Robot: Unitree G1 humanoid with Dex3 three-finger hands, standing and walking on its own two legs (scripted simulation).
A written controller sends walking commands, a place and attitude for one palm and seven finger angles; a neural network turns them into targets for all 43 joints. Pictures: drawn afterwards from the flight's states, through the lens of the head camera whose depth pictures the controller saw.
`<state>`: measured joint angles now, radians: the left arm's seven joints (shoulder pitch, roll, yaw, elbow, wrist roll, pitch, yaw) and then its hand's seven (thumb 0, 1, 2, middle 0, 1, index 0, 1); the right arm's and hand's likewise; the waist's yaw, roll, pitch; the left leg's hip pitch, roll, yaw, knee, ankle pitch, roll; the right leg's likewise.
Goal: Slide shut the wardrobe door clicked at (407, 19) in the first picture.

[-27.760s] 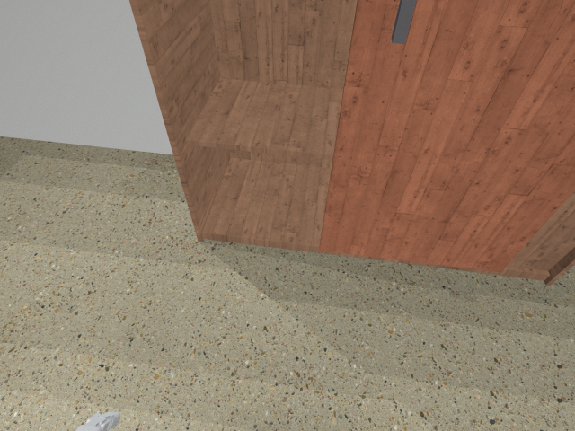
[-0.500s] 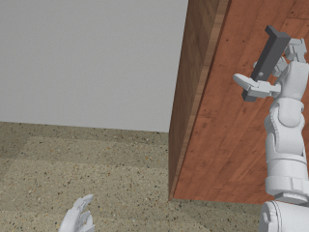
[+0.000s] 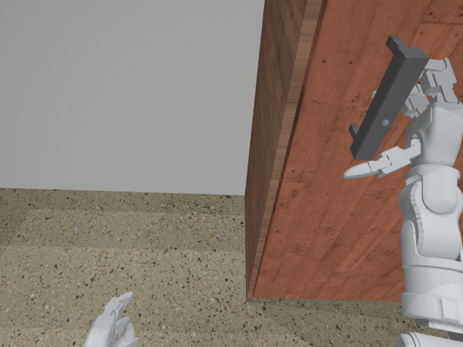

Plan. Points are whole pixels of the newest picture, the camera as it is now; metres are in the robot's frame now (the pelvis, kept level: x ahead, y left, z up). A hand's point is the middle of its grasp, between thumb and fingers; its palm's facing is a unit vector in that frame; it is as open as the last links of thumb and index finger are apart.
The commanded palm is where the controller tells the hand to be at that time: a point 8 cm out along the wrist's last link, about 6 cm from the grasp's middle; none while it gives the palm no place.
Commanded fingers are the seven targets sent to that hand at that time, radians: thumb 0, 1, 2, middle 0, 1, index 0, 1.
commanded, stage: slip the hand off the handle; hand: right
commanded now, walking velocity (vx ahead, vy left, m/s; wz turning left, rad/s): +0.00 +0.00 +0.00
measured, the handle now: (376, 101) +0.41 -0.19 +0.25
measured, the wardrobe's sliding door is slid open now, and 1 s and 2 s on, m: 0.00 0.00 0.00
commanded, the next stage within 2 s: draw the hand back to the body in 1.18 s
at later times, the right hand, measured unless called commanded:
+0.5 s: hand (435, 127) +0.36 -0.26 +0.24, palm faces +0.26 +0.96 -0.13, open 14.7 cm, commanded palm +0.32 -0.31 +0.24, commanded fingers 0.00 0.55 -0.20 0.25 1.15 0.25 1.15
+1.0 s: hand out of the picture +0.27 -0.28 +0.24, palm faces +0.28 +0.95 -0.11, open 14.7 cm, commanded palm +0.23 -0.31 +0.24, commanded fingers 0.00 0.55 -0.20 0.25 1.15 0.25 1.15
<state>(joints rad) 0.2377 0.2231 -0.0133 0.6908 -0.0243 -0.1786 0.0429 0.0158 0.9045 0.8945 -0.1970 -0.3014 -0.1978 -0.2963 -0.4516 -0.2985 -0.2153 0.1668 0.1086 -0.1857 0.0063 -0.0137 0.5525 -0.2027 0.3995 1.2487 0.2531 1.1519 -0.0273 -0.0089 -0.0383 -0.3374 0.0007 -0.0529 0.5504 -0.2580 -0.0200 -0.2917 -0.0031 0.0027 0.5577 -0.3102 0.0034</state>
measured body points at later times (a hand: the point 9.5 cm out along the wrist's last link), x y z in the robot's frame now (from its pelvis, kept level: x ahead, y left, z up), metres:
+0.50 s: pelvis +0.00 +0.01 +0.00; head +0.01 +0.02 +0.45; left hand +0.14 +0.26 -0.11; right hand +0.34 -0.31 +0.25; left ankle +0.02 +0.13 -0.73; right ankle -0.01 -0.12 -0.73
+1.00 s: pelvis +0.00 +0.00 +0.00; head -0.01 +0.02 +0.45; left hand +0.20 +0.22 -0.08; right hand +0.25 -0.33 +0.25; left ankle +0.02 +0.13 -0.73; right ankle -0.01 -0.12 -0.73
